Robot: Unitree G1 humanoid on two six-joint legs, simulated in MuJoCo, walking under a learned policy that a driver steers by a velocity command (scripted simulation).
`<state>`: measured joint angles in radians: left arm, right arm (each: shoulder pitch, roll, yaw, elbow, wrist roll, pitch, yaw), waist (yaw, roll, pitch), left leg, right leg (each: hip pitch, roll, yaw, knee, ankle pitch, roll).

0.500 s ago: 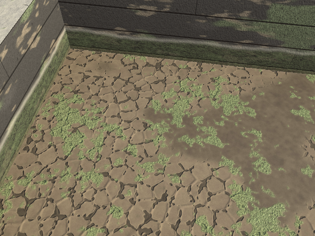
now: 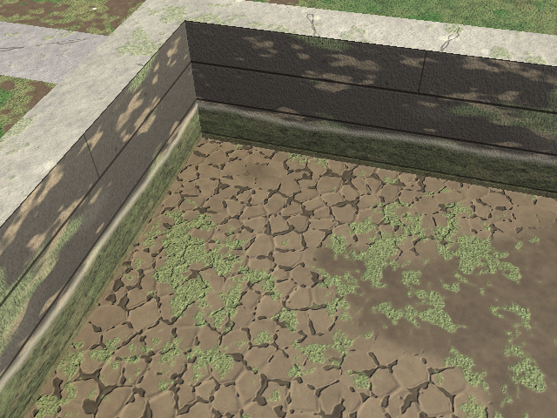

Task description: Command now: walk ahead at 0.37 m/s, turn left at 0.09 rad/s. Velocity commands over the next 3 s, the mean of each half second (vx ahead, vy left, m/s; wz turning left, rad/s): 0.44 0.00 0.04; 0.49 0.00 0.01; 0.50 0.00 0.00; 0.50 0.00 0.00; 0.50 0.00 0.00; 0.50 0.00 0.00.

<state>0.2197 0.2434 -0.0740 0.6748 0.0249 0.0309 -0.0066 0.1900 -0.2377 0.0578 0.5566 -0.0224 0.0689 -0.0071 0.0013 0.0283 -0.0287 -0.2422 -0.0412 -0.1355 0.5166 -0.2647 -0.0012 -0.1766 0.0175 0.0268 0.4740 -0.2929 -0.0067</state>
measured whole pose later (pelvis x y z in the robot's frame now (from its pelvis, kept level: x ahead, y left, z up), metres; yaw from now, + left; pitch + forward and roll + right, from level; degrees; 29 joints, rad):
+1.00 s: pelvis +0.03 -0.02 +0.00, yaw -2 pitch +1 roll +0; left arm 0.06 0.29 -0.13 0.45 0.07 0.03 -0.03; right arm 0.07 -0.29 0.13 0.43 -0.07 0.04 0.02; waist -0.01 0.00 -0.04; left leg -0.19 0.00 -0.11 0.46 -0.29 -0.03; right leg -0.14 0.05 0.05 0.42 -0.30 -0.02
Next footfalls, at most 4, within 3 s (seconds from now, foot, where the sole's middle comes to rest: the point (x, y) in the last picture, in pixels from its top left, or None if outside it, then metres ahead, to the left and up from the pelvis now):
none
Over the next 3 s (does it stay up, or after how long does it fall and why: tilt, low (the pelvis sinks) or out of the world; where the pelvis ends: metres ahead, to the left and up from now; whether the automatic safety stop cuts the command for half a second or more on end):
stays up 0.03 -0.03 0.01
